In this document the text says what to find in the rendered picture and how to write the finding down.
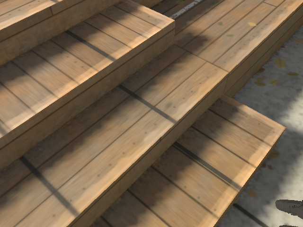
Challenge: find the right robot hand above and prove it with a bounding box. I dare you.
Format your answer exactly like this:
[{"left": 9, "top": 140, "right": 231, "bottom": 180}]
[{"left": 275, "top": 200, "right": 303, "bottom": 227}]

